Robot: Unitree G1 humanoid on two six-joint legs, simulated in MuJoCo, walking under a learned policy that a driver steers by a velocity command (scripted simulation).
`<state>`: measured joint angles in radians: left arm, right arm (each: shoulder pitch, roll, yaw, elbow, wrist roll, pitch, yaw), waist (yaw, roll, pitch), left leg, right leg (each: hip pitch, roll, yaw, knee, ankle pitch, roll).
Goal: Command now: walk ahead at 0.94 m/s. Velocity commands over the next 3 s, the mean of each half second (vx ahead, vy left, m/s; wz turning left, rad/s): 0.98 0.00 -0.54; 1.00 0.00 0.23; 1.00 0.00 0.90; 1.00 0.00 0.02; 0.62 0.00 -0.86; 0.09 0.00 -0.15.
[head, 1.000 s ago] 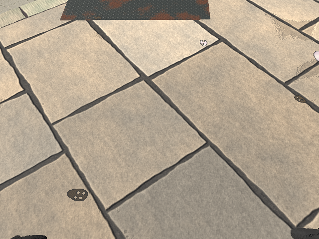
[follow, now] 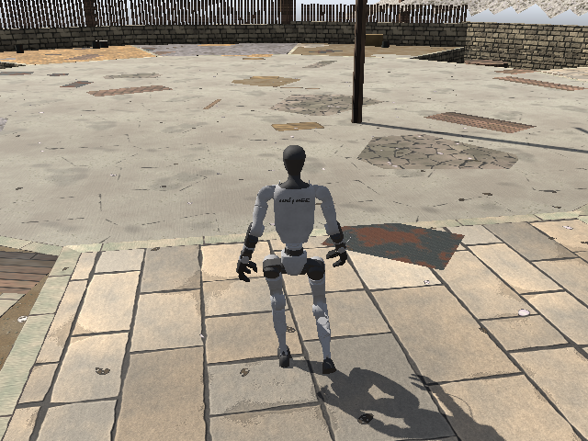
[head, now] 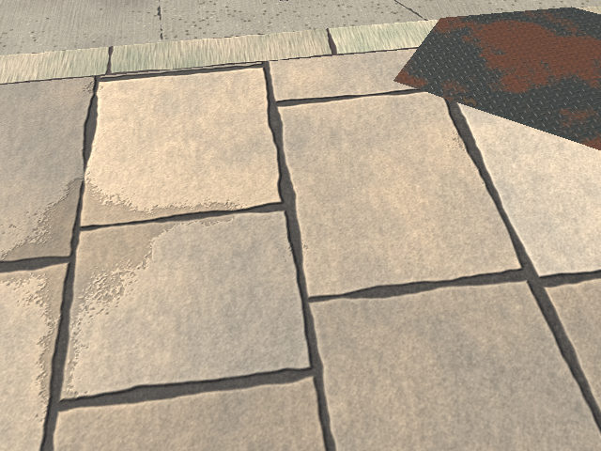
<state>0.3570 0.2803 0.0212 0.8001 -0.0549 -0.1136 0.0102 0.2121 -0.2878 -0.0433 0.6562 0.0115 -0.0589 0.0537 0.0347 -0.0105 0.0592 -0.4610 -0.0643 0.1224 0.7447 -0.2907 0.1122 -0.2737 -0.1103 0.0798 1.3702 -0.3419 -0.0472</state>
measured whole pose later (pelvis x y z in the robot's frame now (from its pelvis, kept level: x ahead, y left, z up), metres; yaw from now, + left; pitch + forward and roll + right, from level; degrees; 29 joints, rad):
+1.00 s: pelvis +0.91 -0.06 +0.03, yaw -10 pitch +0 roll +1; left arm 0.20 0.27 0.00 0.70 0.01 -0.15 -0.02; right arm 0.39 -0.29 -0.06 0.71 0.01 -0.09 0.04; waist -0.03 0.00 0.04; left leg -0.28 -0.17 -0.03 0.48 -0.19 0.13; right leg -0.43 0.00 0.11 1.26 -0.30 -0.05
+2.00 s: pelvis +1.78 +0.07 +0.03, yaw +16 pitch -2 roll +4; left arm 0.22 0.31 0.06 0.76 -0.04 -0.04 -0.01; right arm 0.41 -0.27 -0.08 0.84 -0.02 -0.11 0.02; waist -0.06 -0.05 0.04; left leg -0.02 -0.04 0.21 0.36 -0.31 0.03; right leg -0.69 -0.15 0.05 1.04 -0.07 -0.03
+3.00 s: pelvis +2.30 +0.15 -0.08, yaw -14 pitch +2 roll +1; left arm 0.12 0.23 0.04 0.71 0.03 0.02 0.03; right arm 0.32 -0.33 -0.11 0.68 0.03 0.04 -0.02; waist -0.04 0.04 0.03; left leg -0.59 -0.07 -0.11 1.04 -0.40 -0.07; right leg -0.23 0.01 -0.01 0.47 -0.29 -0.03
